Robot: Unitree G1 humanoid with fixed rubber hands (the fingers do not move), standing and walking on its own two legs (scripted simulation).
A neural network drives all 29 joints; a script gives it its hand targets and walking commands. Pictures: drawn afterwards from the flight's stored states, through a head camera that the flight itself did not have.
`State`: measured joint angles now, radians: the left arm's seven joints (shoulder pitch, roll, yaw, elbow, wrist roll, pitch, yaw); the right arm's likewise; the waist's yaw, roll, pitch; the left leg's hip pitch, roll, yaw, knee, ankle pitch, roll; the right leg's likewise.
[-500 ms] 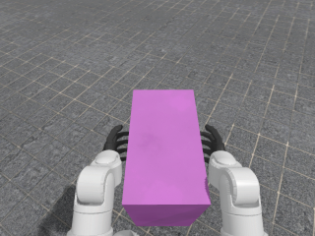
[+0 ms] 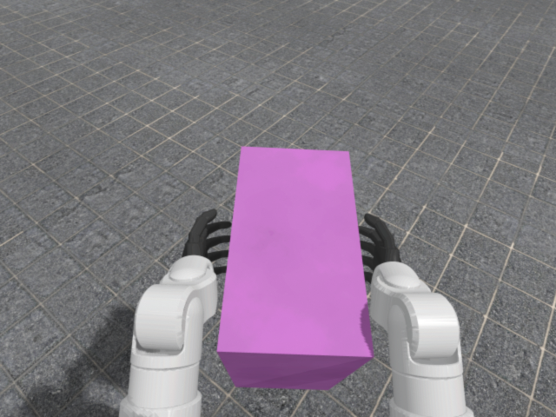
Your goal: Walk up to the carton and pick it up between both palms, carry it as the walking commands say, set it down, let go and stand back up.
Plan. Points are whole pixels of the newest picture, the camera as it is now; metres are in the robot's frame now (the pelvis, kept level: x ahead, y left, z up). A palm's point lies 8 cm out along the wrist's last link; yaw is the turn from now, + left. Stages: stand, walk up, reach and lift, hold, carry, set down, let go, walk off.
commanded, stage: carry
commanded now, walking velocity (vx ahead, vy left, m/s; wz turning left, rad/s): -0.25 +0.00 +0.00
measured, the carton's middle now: (288, 277) +0.31 +0.01 +0.03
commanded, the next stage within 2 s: none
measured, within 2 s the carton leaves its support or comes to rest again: neither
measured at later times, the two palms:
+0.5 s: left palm out of the picture +0.07 +0.16 +0.08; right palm out of the picture +0.09 -0.08 +0.09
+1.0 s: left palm out of the picture -0.10 +0.09 +0.10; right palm out of the picture -0.11 -0.15 +0.10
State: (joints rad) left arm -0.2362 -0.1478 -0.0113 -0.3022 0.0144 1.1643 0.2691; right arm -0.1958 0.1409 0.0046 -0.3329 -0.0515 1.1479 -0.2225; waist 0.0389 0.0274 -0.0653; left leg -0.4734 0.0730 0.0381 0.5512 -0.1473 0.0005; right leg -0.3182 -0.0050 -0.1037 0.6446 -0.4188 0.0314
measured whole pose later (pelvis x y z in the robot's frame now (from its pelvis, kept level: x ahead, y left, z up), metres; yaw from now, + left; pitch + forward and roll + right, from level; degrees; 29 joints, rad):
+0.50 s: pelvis -0.20 +0.01 +0.01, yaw +1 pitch +3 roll -2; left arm -0.17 -0.14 -0.01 -0.29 0.03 1.17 0.25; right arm -0.19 0.14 0.02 -0.28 -0.03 1.16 -0.23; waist 0.04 -0.02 -0.05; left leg -0.34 0.05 0.05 0.55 -0.26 0.02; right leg -0.61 -0.03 -0.08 1.05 -0.40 0.02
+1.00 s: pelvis -0.39 -0.01 +0.00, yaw +0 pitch +3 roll +2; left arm -0.20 -0.14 -0.01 -0.31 0.04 1.15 0.23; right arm -0.21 0.14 0.02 -0.33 -0.02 1.17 -0.26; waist -0.05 0.01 -0.05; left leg -0.44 0.01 0.06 0.91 -0.47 -0.05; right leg -0.42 -0.06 -0.07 0.53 -0.17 -0.02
